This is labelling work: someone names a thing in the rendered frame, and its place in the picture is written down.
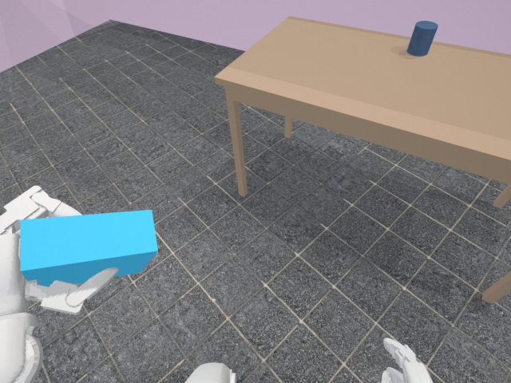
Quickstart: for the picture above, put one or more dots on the robot left thigh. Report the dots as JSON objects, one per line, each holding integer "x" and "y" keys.
{"x": 212, "y": 373}

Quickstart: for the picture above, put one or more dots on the left robot forearm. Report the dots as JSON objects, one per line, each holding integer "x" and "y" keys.
{"x": 21, "y": 354}

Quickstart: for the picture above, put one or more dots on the sponge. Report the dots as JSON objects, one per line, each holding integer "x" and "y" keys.
{"x": 74, "y": 248}

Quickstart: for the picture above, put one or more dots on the right robot hand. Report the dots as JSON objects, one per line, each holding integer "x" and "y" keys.
{"x": 412, "y": 370}

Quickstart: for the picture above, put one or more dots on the table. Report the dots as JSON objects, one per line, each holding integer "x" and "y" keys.
{"x": 452, "y": 106}

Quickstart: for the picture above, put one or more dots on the left robot hand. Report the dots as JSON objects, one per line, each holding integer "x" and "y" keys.
{"x": 15, "y": 290}

